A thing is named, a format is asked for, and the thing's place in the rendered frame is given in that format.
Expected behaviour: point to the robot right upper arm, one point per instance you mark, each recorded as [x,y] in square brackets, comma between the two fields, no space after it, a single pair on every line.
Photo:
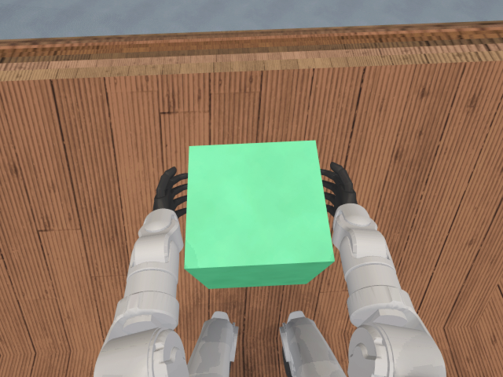
[383,350]

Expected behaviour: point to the robot right forearm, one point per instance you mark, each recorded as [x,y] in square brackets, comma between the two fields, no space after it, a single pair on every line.
[375,294]

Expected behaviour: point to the left robot shin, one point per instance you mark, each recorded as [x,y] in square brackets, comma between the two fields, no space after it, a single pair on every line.
[218,314]

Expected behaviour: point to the robot left upper arm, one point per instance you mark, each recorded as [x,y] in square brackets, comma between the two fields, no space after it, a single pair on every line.
[157,352]

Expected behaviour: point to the robot left forearm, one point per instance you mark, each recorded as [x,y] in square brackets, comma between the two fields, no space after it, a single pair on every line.
[150,296]

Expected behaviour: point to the robot right thigh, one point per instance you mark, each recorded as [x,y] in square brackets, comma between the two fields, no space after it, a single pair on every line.
[305,347]

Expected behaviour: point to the carton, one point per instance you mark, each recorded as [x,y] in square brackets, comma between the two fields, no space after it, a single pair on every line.
[256,215]

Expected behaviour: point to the left robot hand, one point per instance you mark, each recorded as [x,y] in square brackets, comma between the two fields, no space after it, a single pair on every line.
[165,193]

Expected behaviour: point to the right robot hand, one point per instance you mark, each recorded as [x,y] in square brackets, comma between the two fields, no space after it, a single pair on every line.
[343,188]

